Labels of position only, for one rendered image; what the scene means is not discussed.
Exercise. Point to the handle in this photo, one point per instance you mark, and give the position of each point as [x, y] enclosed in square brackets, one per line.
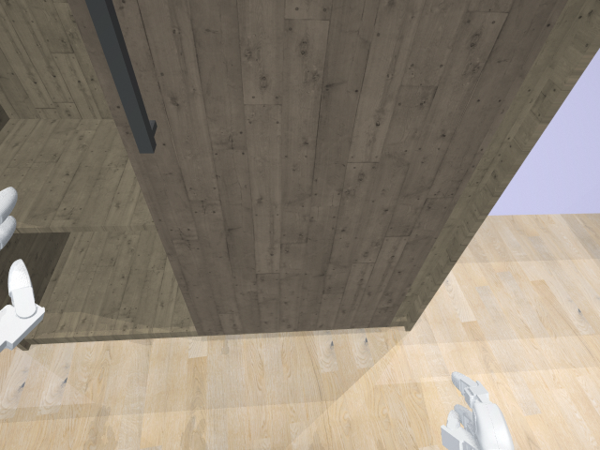
[114, 47]

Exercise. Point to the left robot hand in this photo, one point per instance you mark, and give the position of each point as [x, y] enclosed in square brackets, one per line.
[16, 321]

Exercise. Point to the right robot hand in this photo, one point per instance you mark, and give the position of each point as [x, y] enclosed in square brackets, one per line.
[484, 428]

